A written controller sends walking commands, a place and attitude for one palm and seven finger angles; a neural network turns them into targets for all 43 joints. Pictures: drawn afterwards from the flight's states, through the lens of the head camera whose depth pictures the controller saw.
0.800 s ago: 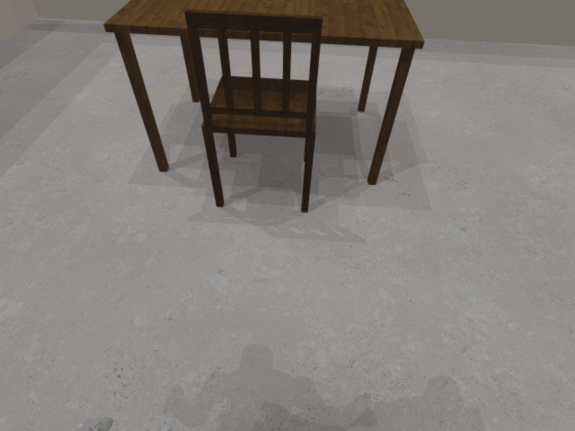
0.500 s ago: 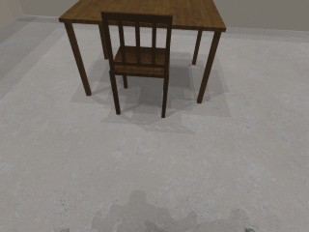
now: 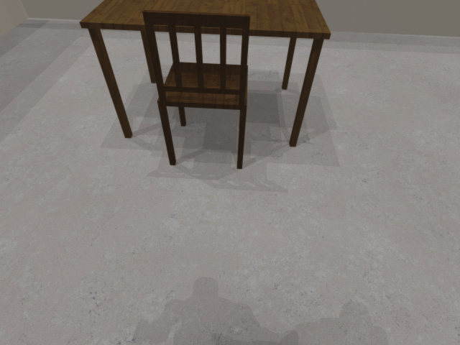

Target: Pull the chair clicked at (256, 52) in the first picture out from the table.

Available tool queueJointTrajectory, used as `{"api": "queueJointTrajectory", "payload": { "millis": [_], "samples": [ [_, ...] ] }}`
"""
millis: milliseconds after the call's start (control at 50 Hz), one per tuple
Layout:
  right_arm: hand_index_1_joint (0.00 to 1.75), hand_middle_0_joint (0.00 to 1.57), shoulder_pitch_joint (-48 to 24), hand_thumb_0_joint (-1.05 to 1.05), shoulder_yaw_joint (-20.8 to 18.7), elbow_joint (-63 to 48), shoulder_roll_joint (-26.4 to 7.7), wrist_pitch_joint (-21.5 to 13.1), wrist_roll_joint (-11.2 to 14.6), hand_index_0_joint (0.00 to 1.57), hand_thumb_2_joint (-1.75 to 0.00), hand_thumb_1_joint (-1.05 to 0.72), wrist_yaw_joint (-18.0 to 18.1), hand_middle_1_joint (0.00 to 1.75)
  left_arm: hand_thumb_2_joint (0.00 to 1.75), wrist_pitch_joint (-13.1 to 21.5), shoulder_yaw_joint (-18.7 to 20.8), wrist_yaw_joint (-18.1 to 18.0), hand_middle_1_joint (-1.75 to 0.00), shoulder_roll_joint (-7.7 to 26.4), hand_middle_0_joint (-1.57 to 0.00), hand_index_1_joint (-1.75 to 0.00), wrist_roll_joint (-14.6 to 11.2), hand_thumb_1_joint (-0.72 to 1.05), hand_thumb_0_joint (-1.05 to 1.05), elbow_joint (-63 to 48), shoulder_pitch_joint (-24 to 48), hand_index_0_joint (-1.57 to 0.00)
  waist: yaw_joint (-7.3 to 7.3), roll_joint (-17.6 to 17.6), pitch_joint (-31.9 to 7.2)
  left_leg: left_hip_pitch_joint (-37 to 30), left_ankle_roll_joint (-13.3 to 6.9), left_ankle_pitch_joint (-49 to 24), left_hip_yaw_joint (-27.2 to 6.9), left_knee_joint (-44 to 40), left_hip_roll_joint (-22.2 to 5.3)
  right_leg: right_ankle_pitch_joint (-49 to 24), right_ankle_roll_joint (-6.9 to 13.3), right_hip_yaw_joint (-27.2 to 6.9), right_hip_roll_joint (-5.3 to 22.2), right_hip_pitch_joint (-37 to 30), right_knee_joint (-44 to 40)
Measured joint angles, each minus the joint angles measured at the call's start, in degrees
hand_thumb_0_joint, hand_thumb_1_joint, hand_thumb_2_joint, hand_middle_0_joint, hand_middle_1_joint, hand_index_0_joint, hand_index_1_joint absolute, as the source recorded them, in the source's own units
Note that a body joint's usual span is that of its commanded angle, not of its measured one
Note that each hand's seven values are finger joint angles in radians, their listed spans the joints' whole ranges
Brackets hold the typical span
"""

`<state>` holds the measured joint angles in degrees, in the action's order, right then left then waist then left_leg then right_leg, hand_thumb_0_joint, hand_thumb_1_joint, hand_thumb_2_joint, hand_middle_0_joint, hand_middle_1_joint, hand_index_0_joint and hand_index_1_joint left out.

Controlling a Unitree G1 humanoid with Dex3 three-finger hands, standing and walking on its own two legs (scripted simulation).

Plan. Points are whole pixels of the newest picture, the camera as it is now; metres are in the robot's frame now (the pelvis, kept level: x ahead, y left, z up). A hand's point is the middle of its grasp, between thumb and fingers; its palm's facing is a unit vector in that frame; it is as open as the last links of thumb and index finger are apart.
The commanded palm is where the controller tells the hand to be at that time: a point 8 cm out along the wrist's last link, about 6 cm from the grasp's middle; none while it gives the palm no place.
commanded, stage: stand and wait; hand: left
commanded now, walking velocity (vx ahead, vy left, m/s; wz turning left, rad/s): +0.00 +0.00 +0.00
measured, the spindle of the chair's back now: (199, 58) +1.23 +0.20 -0.09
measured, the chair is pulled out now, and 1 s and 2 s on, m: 0.00 0.00 0.00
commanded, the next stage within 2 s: look at it before walking up in 0.08 s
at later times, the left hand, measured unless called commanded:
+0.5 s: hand out of the picture +0.08 +0.24 -0.16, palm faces -0.04 -0.94 -0.33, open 7.4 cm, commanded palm none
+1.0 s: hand out of the picture +0.05 +0.21 -0.19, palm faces +0.03 -0.98 -0.21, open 7.4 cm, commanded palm none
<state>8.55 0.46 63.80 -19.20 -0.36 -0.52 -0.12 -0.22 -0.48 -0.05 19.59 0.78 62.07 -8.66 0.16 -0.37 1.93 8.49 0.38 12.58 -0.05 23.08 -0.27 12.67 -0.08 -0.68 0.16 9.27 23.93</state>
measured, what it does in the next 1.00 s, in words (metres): stands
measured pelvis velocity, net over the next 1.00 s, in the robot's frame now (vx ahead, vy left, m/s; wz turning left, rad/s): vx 0.04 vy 0.01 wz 0.02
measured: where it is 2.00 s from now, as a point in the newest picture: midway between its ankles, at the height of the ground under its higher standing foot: (231, 304)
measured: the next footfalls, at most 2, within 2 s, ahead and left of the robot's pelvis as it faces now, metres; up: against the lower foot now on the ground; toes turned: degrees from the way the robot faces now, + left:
right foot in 1.42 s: +0.35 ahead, -0.13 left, +0.00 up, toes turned -9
left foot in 1.80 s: +0.47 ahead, +0.12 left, +0.00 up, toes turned +15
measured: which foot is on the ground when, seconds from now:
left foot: down 0.00-1.00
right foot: down 0.00-1.00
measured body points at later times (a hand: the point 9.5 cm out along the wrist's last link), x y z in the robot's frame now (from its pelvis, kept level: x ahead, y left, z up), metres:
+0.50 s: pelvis +0.00 +0.00 +0.00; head +0.01 +0.00 +0.45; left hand +0.08 +0.29 -0.13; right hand +0.08 -0.30 -0.13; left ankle +0.00 +0.12 -0.74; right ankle +0.00 -0.12 -0.74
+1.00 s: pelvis +0.04 +0.01 -0.01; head +0.03 +0.03 +0.44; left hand +0.04 +0.27 -0.17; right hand +0.06 -0.25 -0.15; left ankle +0.01 +0.12 -0.74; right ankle +0.00 -0.12 -0.74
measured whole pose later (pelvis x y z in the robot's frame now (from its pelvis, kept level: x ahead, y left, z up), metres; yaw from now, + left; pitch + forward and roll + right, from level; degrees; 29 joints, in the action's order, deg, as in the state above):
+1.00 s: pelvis +0.04 +0.01 -0.01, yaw +1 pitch -1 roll -2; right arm 15.7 0.1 63.6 -14.0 -0.3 -1.2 -0.5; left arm -0.1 0.7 0.4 13.8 1.2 61.8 -17.2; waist -0.3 -0.1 -1.1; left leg 11.3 -0.9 20.6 1.7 32.7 -2.1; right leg 18.9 0.1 0.6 -0.5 8.4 28.0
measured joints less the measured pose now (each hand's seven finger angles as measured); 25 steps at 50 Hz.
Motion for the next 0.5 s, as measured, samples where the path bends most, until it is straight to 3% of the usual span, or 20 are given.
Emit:
{"api": "queueJointTrajectory", "payload": {
  "millis": [500],
  "samples": [
    [0.3,0.2,-1.79,0.01,0.0,-0.24,0.2,-0.35,0.01,0.2,-0.9,-0.9,-0.03,0.3,0.9,0.39,-0.03,0.02,-0.3,-0.46,-0.2,-0.3,0.13,0.9,0.0,-0.06,0.81,-0.21,-0.21,-0.09,-0.25,-0.48,0.33,-0.31,0.2,-1.12,-0.4,-0.33,0.29,-0.2,-0.39,-0.26,-0.9]
  ]
}}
